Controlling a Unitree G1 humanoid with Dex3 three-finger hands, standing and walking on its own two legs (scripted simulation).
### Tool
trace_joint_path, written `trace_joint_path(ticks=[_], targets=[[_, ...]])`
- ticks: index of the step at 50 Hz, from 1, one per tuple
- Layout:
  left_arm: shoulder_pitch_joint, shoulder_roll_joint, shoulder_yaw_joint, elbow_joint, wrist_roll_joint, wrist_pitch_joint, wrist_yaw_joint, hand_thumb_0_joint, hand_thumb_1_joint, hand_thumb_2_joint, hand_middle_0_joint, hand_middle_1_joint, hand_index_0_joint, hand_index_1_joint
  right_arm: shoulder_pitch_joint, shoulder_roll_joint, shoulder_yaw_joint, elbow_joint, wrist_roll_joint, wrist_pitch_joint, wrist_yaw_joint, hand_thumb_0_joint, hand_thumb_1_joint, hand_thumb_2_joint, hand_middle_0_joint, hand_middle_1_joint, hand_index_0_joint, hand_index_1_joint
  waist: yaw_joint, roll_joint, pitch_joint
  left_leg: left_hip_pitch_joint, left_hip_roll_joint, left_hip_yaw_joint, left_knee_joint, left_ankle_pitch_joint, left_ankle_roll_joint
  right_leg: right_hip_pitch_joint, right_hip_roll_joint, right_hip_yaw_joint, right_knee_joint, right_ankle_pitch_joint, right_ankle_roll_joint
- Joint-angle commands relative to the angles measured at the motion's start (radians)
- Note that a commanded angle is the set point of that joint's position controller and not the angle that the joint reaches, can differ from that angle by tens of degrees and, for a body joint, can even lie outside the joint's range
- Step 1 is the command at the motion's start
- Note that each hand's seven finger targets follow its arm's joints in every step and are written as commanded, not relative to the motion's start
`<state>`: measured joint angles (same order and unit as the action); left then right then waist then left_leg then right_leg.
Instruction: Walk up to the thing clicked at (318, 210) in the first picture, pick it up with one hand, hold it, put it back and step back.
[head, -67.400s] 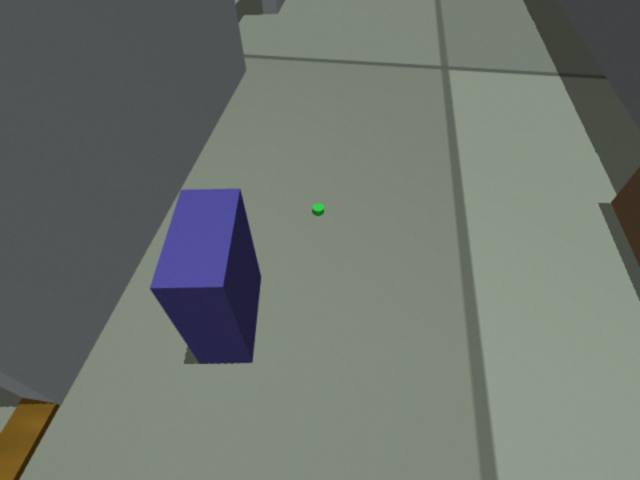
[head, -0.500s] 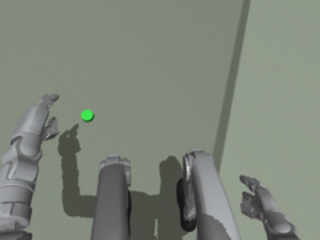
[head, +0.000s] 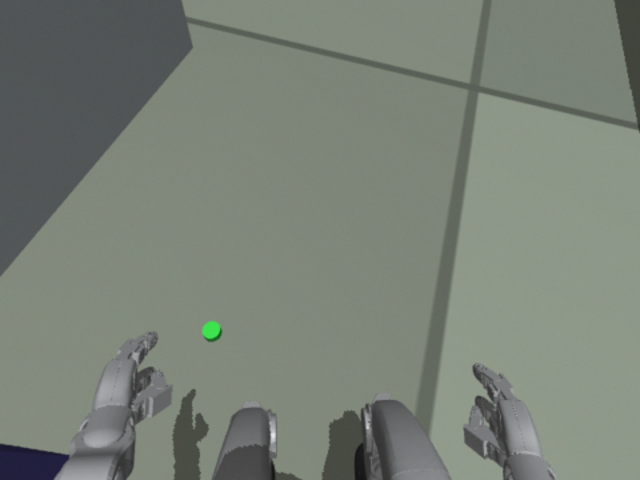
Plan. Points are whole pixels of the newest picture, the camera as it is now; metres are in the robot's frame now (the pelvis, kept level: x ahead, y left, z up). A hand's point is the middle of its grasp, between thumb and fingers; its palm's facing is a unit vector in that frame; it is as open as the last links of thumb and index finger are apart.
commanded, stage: home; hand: left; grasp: from above
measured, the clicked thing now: (212, 331) +0.50 +0.26 -0.63
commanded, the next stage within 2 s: none
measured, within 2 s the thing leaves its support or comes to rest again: neither
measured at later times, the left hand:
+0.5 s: hand (147, 420) +0.20 +0.18 +0.02, palm faces +0.08 -0.97 -0.21, open 7.4 cm
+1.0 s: hand (152, 412) +0.20 +0.18 +0.02, palm faces +0.06 -0.98 -0.21, open 7.4 cm
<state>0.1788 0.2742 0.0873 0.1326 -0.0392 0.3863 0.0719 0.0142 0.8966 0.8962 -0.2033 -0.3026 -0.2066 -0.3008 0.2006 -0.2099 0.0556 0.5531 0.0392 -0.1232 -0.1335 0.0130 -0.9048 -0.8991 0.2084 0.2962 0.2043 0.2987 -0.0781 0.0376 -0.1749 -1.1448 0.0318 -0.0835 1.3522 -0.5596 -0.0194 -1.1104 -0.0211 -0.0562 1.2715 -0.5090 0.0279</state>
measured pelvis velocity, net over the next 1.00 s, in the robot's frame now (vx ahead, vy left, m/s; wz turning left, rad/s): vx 0.04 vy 0.00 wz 0.02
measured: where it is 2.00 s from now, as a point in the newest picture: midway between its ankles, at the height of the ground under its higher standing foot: outside the picture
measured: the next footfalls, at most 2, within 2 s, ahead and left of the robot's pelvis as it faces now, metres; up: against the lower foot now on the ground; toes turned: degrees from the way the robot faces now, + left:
none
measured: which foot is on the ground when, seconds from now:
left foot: down 0.00-1.00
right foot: down 0.00-1.00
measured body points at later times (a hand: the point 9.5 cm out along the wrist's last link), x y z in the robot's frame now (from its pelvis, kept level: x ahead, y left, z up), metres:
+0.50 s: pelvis +0.04 +0.00 +0.07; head +0.06 +0.00 +0.52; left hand +0.19 +0.23 +0.04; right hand +0.22 -0.24 +0.01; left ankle +0.04 +0.12 -0.61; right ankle +0.05 -0.14 -0.61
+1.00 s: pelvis +0.04 +0.00 +0.07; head +0.06 +0.00 +0.52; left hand +0.20 +0.23 +0.04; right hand +0.20 -0.25 +0.00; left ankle +0.04 +0.12 -0.61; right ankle +0.05 -0.14 -0.61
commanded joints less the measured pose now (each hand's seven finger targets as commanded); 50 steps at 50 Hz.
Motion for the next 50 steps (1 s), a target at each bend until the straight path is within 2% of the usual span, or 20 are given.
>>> trace_joint_path(ticks=[1, 3, 4, 9, 14, 15, 18, 21, 25, 26, 28, 30, 33, 40, 44, 45, 49, 50], targets=[[0.034, 0.095, 0.052, -0.246, -0.022, -0.013, 0.010, 0.000, 0.900, 0.900, -0.200, -0.302, -0.200, -0.301, 0.008, -0.131, -0.054, -0.144, -0.003, -0.085, -0.041, 0.000, -0.902, -0.899, 0.199, 0.299, 0.199, 0.299, 0.005, 0.050, -0.225, 0.328, -0.021, -0.009, -0.338, 0.111, 0.030, 0.311, 0.030, 0.018, -0.295, 0.116, -0.036], [0.108, 0.088, 0.051, -0.291, -0.025, -0.003, 0.007, 0.000, 0.900, 0.900, -0.200, -0.302, -0.200, -0.301, 0.023, -0.131, -0.055, -0.157, -0.005, -0.097, -0.049, 0.000, -0.902, -0.899, 0.199, 0.299, 0.199, 0.299, 0.028, 0.072, -0.204, 0.384, -0.022, -0.010, -0.390, 0.137, 0.026, 0.350, 0.033, 0.008, -0.327, 0.140, -0.035], [0.133, 0.077, 0.039, -0.307, -0.020, 0.001, 0.006, 0.000, 0.900, 0.900, -0.200, -0.302, -0.200, -0.301, 0.027, -0.125, -0.058, -0.160, -0.009, -0.101, -0.053, 0.000, -0.902, -0.899, 0.199, 0.299, 0.199, 0.299, 0.022, 0.070, -0.188, 0.403, -0.019, -0.008, -0.409, 0.161, 0.023, 0.371, 0.037, 0.005, -0.346, 0.154, -0.035], [0.248, 0.046, 0.009, -0.403, -0.025, 0.020, -0.005, 0.000, 0.900, 0.900, -0.200, -0.302, -0.200, -0.301, 0.039, -0.114, -0.057, -0.180, -0.014, -0.124, -0.066, 0.000, -0.902, -0.899, 0.199, 0.299, 0.199, 0.299, 0.026, 0.044, -0.128, 0.475, -0.024, 0.012, -0.473, 0.227, 0.022, 0.453, 0.046, -0.011, -0.427, 0.198, -0.031], [0.291, 0.037, -0.003, -0.458, -0.022, 0.031, -0.024, 0.000, 0.900, 0.900, -0.200, -0.301, -0.200, -0.300, 0.037, -0.117, -0.064, -0.184, -0.023, -0.146, -0.073, 0.000, -0.901, -0.899, 0.199, 0.299, 0.200, 0.299, 0.019, 0.016, -0.079, 0.509, -0.026, 0.023, -0.508, 0.239, 0.028, 0.485, 0.050, -0.021, -0.474, 0.196, -0.029], [0.314, 0.039, 0.005, -0.456, -0.022, 0.032, -0.026, 0.000, 0.900, 0.900, -0.200, -0.301, -0.200, -0.301, 0.034, -0.119, -0.065, -0.187, -0.024, -0.150, -0.073, 0.000, -0.901, -0.899, 0.199, 0.299, 0.200, 0.299, 0.028, 0.001, -0.069, 0.511, -0.028, 0.026, -0.510, 0.251, 0.029, 0.497, 0.049, -0.025, -0.480, 0.203, -0.028], [0.294, 0.041, -0.002, -0.455, -0.017, 0.032, -0.037, 0.000, 0.900, 0.900, -0.200, -0.300, -0.200, -0.300, 0.027, -0.123, -0.068, -0.186, -0.028, -0.162, -0.073, 0.000, -0.901, -0.899, 0.200, 0.299, 0.200, 0.299, 0.015, -0.015, -0.043, 0.516, -0.038, 0.043, -0.508, 0.242, 0.036, 0.501, 0.045, -0.020, -0.499, 0.199, -0.023], [0.280, 0.042, 0.005, -0.435, -0.009, 0.026, -0.046, 0.000, 0.900, 0.900, -0.200, -0.300, -0.200, -0.300, 0.019, -0.126, -0.070, -0.176, -0.032, -0.173, -0.072, 0.000, -0.901, -0.899, 0.200, 0.299, 0.200, 0.299, 0.024, -0.006, -0.024, 0.518, -0.035, 0.039, -0.519, 0.229, 0.033, 0.493, 0.043, -0.022, -0.494, 0.181, -0.025], [0.276, 0.050, 0.004, -0.458, -0.005, 0.021, -0.049, 0.000, 0.900, 0.900, -0.200, -0.300, -0.200, -0.300, 0.023, -0.128, -0.076, -0.173, -0.035, -0.184, -0.069, 0.000, -0.901, -0.900, 0.200, 0.299, 0.200, 0.299, 0.022, 0.004, -0.080, 0.549, -0.043, 0.049, -0.497, 0.295, 0.033, 0.528, 0.036, -0.012, -0.489, 0.253, -0.021], [0.291, 0.054, 0.012, -0.444, -0.003, 0.024, -0.047, 0.000, 0.900, 0.900, -0.200, -0.300, -0.200, -0.300, 0.017, -0.126, -0.073, -0.169, -0.036, -0.185, -0.070, 0.000, -0.900, -0.900, 0.200, 0.299, 0.200, 0.299, 0.031, -0.009, -0.075, 0.548, -0.042, 0.048, -0.495, 0.304, 0.034, 0.531, 0.035, -0.014, -0.490, 0.263, -0.019], [0.283, 0.048, -0.001, -0.447, -0.001, 0.022, -0.049, 0.000, 0.900, 0.900, -0.200, -0.300, -0.200, -0.300, 0.015, -0.128, -0.072, -0.165, -0.036, -0.185, -0.068, 0.000, -0.901, -0.900, 0.200, 0.299, 0.200, 0.299, 0.032, 0.006, -0.063, 0.551, -0.041, 0.048, -0.503, 0.297, 0.031, 0.528, 0.037, -0.016, -0.486, 0.255, -0.022], [0.281, 0.055, 0.012, -0.447, -0.002, 0.018, -0.048, 0.000, 0.900, 0.900, -0.200, -0.300, -0.200, -0.300, 0.016, -0.130, -0.075, -0.160, -0.038, -0.186, -0.067, 0.000, -0.901, -0.900, 0.200, 0.299, 0.200, 0.299, 0.031, 0.015, -0.076, 0.557, -0.038, 0.042, -0.507, 0.301, 0.028, 0.533, 0.039, -0.018, -0.482, 0.255, -0.023], [0.290, 0.054, 0.006, -0.445, 0.002, 0.018, -0.046, 0.000, 0.900, 0.900, -0.200, -0.300, -0.200, -0.300, 0.008, -0.128, -0.072, -0.165, -0.038, -0.184, -0.066, 0.000, -0.901, -0.900, 0.200, 0.299, 0.200, 0.299, 0.036, 0.017, -0.063, 0.553, -0.038, 0.043, -0.511, 0.289, 0.029, 0.529, 0.039, -0.019, -0.485, 0.244, -0.024], [0.306, 0.046, 0.000, -0.440, -0.003, 0.014, -0.044, 0.000, 0.900, 0.900, -0.200, -0.300, -0.200, -0.300, 0.014, -0.133, -0.076, -0.162, -0.035, -0.182, -0.063, 0.000, -0.901, -0.899, 0.200, 0.299, 0.200, 0.299, 0.042, 0.009, -0.086, 0.559, -0.030, 0.030, -0.517, 0.335, 0.023, 0.540, 0.045, -0.026, -0.466, 0.270, -0.030], [0.287, 0.048, 0.005, -0.437, -0.006, 0.015, -0.044, 0.000, 0.900, 0.900, -0.200, -0.300, -0.200, -0.300, 0.013, -0.131, -0.076, -0.162, -0.037, -0.182, -0.063, 0.000, -0.901, -0.900, 0.200, 0.299, 0.200, 0.299, 0.036, 0.013, -0.068, 0.550, -0.032, 0.037, -0.515, 0.291, 0.026, 0.531, 0.043, -0.021, -0.481, 0.241, -0.025], [0.298, 0.048, 0.009, -0.435, -0.008, 0.015, -0.043, 0.000, 0.900, 0.900, -0.200, -0.300, -0.200, -0.300, 0.013, -0.130, -0.075, -0.164, -0.036, -0.183, -0.064, 0.000, -0.901, -0.900, 0.200, 0.299, 0.200, 0.299, 0.042, 0.002, -0.063, 0.541, -0.033, 0.040, -0.514, 0.279, 0.029, 0.533, 0.042, -0.022, -0.486, 0.233, -0.024], [0.306, 0.051, 0.010, -0.436, -0.007, 0.014, -0.046, 0.000, 0.900, 0.900, -0.200, -0.300, -0.200, -0.300, 0.016, -0.132, -0.078, -0.161, -0.035, -0.182, -0.064, 0.000, -0.901, -0.899, 0.200, 0.299, 0.200, 0.299, 0.041, 0.008, -0.078, 0.550, -0.031, 0.040, -0.514, 0.295, 0.026, 0.535, 0.043, -0.020, -0.477, 0.245, -0.025], [0.303, 0.047, 0.000, -0.442, -0.005, 0.013, -0.046, 0.000, 0.900, 0.900, -0.200, -0.300, -0.200, -0.300, 0.018, -0.132, -0.080, -0.162, -0.035, -0.182, -0.064, 0.000, -0.901, -0.900, 0.200, 0.299, 0.200, 0.299, 0.039, 0.010, -0.086, 0.554, -0.029, 0.036, -0.514, 0.317, 0.024, 0.538, 0.044, -0.022, -0.470, 0.260, -0.027]])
